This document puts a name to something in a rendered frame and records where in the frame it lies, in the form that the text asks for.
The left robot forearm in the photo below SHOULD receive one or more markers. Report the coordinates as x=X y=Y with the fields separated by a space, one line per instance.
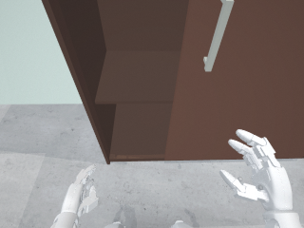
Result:
x=66 y=220

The right robot hand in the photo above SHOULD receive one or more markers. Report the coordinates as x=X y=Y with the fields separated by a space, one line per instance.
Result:
x=272 y=176

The left robot hand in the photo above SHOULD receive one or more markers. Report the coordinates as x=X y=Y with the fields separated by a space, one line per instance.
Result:
x=75 y=201

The wardrobe door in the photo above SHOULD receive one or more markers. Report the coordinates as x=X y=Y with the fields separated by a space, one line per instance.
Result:
x=256 y=83

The handle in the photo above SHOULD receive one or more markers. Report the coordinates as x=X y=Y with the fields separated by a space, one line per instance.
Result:
x=219 y=31

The right robot forearm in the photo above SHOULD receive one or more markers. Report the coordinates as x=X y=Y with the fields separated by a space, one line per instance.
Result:
x=281 y=219

